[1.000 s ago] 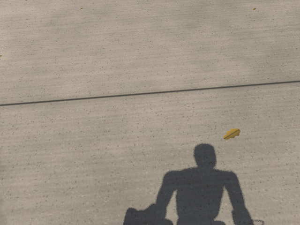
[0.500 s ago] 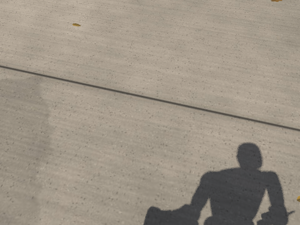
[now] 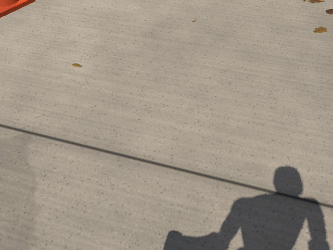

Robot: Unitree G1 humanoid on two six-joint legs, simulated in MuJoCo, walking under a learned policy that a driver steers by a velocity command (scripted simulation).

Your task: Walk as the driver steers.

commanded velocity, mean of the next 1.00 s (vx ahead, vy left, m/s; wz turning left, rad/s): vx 0.31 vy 0.00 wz -0.30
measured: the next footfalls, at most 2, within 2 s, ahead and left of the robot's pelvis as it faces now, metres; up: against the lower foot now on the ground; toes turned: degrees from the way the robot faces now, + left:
left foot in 0.42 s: +0.42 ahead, +0.07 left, +0.00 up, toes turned -17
right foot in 0.84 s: +0.41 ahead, -0.14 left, +0.00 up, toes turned -18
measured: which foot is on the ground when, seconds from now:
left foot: up 0.00-0.40, down 0.42-1.00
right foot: down 0.00-0.42, up 0.44-0.82, down 0.84-1.00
